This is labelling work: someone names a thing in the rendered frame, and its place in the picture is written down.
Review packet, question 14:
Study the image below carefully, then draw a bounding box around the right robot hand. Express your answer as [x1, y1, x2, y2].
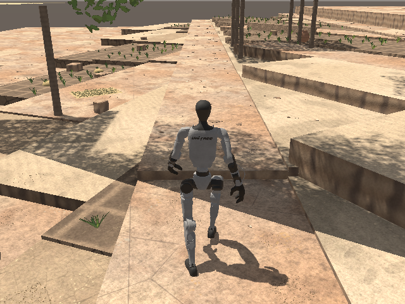
[230, 184, 245, 203]

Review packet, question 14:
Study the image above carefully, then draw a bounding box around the robot right upper arm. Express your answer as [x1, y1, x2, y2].
[216, 127, 234, 164]

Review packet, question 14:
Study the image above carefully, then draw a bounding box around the right robot forearm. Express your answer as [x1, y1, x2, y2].
[228, 154, 242, 186]

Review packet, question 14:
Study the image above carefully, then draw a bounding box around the robot right thigh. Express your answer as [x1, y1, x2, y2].
[210, 175, 223, 203]

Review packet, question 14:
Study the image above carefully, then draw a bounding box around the left robot forearm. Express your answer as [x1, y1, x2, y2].
[168, 150, 177, 167]

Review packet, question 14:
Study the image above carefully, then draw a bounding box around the robot left upper arm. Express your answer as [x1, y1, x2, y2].
[171, 127, 190, 160]

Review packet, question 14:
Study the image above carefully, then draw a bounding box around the left robot hand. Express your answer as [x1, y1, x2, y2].
[168, 164, 182, 175]

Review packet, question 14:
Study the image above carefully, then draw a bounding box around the right robot shin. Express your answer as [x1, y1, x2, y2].
[209, 193, 221, 230]

